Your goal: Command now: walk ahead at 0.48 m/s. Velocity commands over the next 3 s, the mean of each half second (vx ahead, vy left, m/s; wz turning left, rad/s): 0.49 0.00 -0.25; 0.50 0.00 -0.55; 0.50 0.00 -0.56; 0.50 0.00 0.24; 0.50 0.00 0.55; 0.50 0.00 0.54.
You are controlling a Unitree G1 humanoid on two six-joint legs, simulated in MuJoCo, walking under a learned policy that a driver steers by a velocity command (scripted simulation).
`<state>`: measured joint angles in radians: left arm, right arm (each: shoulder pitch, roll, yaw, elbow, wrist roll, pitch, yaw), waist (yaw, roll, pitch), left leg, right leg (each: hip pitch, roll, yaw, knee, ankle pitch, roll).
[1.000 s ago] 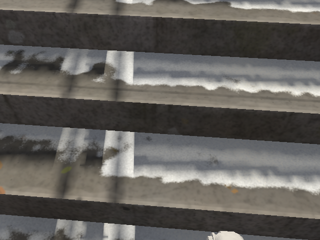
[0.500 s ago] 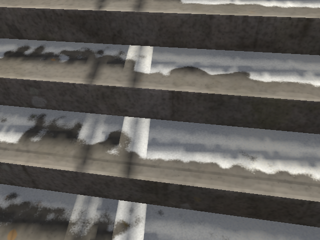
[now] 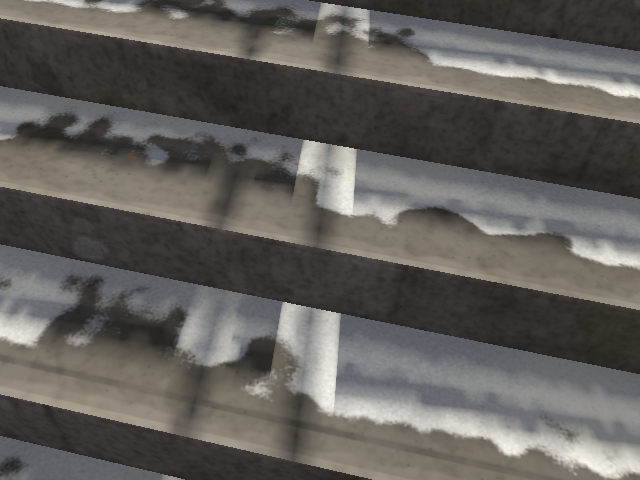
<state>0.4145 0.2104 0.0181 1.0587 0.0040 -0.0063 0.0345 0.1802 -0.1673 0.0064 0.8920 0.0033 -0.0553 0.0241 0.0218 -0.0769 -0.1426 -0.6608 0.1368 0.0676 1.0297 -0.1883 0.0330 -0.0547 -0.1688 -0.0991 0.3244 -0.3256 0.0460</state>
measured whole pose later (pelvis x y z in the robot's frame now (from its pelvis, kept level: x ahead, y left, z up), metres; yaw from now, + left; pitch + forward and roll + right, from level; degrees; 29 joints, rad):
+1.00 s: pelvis +0.47 +0.07 +0.26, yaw -28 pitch +2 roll +2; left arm 0.23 0.25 0.05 0.79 -0.01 -0.04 -0.05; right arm 0.19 -0.23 -0.05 0.76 -0.04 -0.07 -0.05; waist 0.00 -0.02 -0.05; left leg -0.65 0.08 0.18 1.04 -0.43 0.04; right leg -0.66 0.11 0.20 1.76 -0.05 -0.09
